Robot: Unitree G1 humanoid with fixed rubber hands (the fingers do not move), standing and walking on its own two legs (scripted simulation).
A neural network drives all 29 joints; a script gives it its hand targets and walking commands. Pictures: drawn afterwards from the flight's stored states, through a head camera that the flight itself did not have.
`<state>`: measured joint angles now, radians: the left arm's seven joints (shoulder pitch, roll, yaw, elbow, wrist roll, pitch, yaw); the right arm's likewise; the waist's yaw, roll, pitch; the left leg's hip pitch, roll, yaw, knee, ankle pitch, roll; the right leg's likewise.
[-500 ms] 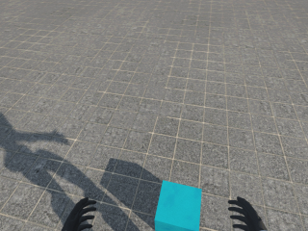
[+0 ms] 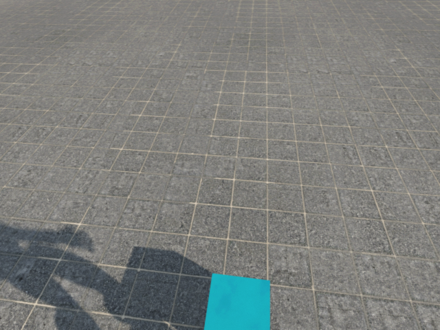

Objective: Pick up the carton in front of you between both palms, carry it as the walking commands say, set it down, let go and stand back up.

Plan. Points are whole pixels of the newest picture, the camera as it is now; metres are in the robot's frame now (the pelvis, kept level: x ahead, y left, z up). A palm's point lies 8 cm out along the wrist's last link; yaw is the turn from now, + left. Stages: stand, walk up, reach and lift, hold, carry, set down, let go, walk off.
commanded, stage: stand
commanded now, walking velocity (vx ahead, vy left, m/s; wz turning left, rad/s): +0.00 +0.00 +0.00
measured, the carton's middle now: (237, 317) +0.33 -0.04 -0.63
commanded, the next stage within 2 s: none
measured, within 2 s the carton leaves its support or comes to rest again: neither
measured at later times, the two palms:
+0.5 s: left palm out of the picture +0.10 +0.24 -0.11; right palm out of the picture +0.03 -0.28 -0.12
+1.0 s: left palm out of the picture +0.07 +0.25 -0.12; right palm out of the picture -0.03 -0.26 -0.13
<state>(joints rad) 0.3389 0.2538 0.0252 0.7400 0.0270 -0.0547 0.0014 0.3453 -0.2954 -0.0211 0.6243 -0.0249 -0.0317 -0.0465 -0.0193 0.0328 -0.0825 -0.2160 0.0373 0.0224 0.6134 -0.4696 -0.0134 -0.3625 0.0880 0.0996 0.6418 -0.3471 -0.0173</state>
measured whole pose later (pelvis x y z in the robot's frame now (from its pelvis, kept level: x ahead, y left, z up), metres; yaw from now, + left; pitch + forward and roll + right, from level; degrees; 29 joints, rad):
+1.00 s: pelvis -0.01 +0.00 +0.00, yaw -5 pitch +1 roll +1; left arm 0.32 0.23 0.00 0.82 0.01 0.01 0.04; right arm 0.41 -0.27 0.00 0.84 -0.02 0.03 -0.05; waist -0.03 0.01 -0.02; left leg -0.14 0.04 0.12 0.58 -0.47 -0.01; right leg -0.35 0.10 0.18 0.69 -0.35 -0.01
